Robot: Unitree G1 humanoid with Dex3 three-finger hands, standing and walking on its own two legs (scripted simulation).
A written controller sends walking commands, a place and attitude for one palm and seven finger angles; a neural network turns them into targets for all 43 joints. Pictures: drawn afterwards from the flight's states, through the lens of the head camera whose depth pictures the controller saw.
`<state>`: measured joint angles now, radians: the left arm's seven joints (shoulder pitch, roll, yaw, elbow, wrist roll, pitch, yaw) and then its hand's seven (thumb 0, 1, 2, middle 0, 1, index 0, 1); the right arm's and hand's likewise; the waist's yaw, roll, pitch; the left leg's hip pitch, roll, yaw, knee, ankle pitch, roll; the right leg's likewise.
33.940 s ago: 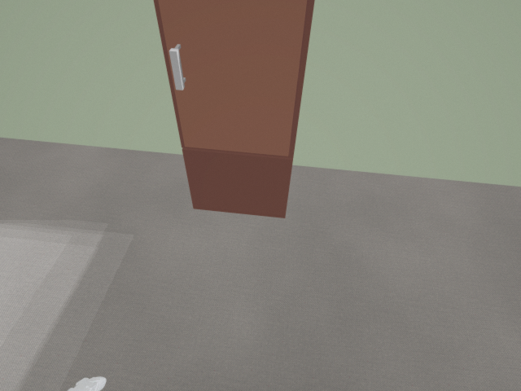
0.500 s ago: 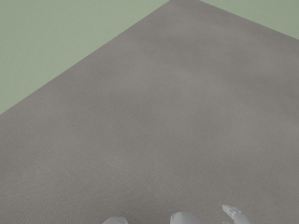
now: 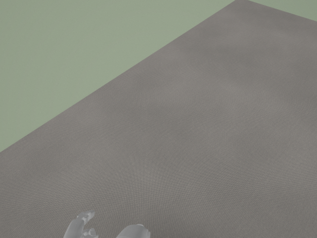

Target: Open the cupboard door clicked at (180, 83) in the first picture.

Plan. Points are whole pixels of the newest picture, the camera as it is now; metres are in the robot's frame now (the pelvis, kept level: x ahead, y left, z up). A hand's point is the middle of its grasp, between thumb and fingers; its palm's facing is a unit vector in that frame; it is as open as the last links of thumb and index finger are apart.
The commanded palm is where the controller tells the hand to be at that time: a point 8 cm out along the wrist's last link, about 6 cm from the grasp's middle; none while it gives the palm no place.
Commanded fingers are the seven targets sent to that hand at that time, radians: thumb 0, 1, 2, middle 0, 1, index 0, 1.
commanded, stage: turn to face it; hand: left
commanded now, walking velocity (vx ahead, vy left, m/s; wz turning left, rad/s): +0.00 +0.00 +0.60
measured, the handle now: out of the picture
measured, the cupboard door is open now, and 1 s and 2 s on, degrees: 37 37 37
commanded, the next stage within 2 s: none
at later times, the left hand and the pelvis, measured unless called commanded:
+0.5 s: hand out of the picture -0.06 +0.26 -0.20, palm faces +0.36 -0.90 -0.25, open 7.4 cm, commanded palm none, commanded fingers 0.00 0.90 0.90 -0.20 -0.30 -0.20 -0.30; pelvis +0.00 +0.04 -0.01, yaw +19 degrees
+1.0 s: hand out of the picture +0.06 +0.27 -0.15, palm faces +0.52 -0.81 -0.27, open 7.4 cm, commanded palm none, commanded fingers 0.00 0.90 0.90 -0.20 -0.30 -0.20 -0.30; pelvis +0.03 +0.02 -0.01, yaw +35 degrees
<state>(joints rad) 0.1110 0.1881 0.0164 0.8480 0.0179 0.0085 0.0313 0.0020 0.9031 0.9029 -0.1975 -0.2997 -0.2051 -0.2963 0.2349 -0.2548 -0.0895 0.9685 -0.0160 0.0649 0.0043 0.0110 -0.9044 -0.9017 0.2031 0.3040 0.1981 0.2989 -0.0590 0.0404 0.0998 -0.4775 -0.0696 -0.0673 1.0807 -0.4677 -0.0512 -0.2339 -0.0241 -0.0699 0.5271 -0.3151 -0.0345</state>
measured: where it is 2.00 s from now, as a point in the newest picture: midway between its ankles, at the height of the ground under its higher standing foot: outside the picture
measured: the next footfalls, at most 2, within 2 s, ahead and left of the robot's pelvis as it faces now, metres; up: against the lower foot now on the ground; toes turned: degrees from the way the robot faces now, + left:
left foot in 0.40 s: +0.02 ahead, +0.13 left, +0.00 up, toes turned +21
right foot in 0.98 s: +0.11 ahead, -0.06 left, +0.00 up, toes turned +36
